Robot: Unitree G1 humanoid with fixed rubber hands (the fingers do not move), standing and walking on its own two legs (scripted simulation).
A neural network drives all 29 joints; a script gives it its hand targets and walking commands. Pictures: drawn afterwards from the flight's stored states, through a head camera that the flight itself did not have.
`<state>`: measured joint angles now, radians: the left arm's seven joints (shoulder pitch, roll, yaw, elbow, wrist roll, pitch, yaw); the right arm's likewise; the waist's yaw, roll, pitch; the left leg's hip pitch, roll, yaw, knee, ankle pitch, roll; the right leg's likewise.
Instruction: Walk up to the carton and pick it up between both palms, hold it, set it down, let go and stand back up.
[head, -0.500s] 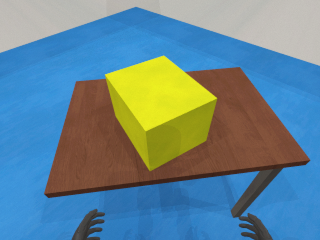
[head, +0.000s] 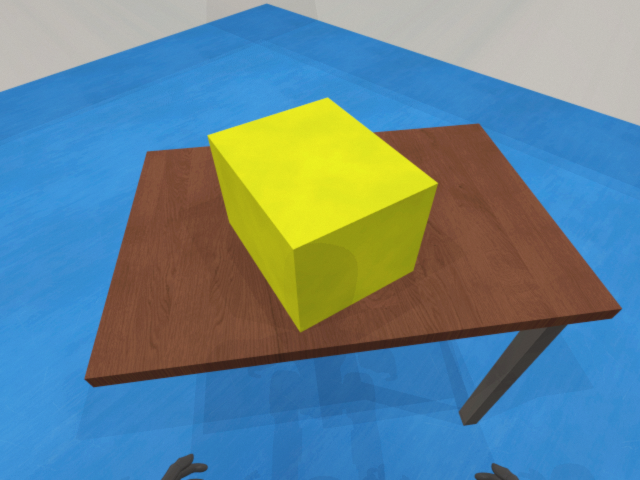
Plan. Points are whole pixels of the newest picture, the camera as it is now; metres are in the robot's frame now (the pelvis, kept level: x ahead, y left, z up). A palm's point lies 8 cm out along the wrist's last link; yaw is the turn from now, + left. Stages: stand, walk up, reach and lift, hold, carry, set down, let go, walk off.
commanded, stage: stand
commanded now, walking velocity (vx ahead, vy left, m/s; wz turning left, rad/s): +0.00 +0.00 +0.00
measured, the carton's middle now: (315, 206) +0.55 +0.05 +0.02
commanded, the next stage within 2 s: walk up in 1.60 s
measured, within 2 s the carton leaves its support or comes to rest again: neither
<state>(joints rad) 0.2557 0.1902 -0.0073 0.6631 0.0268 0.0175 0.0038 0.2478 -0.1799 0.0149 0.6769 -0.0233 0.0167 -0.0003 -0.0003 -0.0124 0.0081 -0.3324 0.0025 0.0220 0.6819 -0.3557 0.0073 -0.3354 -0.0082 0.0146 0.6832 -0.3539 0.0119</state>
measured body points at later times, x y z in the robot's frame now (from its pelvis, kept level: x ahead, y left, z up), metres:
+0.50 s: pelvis -0.01 +0.00 +0.00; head +0.00 +0.01 +0.45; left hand +0.10 +0.23 -0.12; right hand +0.09 -0.22 -0.12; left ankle +0.00 +0.11 -0.72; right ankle +0.00 -0.13 -0.72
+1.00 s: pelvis -0.01 +0.00 +0.01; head +0.00 +0.00 +0.46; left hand +0.08 +0.23 -0.12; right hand +0.07 -0.23 -0.12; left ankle +0.00 +0.11 -0.72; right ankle +0.00 -0.13 -0.72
